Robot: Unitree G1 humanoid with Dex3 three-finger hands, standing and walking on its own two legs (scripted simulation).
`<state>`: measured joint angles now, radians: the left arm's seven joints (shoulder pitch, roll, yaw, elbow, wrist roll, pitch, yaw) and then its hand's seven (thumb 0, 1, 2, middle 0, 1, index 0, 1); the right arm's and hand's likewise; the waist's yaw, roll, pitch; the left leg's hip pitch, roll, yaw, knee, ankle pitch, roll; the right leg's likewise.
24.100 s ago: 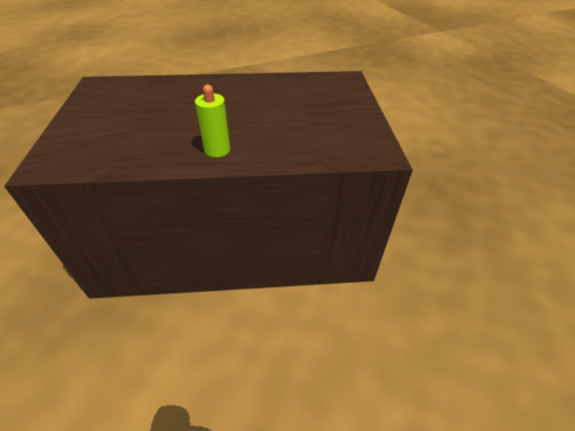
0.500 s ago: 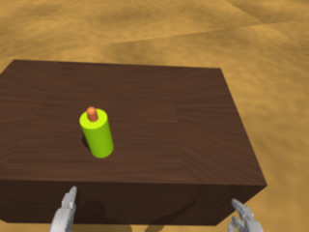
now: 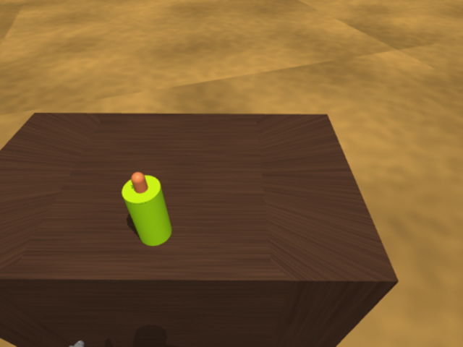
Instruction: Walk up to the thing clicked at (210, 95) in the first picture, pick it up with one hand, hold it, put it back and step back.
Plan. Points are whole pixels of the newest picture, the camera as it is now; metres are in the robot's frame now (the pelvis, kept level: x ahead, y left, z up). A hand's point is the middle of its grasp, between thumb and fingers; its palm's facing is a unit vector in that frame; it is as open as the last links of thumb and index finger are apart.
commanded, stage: home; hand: left
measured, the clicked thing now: (147, 206) +0.45 +0.21 -0.04
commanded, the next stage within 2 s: stand in 1.72 s
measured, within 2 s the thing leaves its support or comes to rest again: neither
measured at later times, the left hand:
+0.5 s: hand out of the picture +0.04 +0.26 -0.12, palm faces -0.05 -0.93 -0.35, open 17.5 cm
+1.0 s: hand out of the picture +0.03 +0.26 -0.12, palm faces -0.05 -0.94 -0.35, open 17.6 cm
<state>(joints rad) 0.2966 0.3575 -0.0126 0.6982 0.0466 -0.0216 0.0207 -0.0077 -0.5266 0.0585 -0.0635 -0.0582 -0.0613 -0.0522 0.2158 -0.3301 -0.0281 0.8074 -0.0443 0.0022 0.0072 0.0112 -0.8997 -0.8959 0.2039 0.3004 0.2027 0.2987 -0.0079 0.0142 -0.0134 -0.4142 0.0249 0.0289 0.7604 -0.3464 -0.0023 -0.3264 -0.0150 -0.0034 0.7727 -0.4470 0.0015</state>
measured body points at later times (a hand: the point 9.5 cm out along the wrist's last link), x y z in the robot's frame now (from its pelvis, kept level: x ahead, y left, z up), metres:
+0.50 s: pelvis -0.02 +0.01 +0.03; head -0.04 +0.01 +0.48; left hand +0.04 +0.31 -0.10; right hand +0.04 -0.28 -0.10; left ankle +0.03 +0.12 -0.71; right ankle -0.02 -0.12 -0.71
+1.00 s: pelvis -0.02 +0.01 +0.04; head -0.03 +0.01 +0.49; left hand +0.03 +0.31 -0.10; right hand +0.04 -0.29 -0.10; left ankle +0.03 +0.12 -0.71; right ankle -0.02 -0.12 -0.71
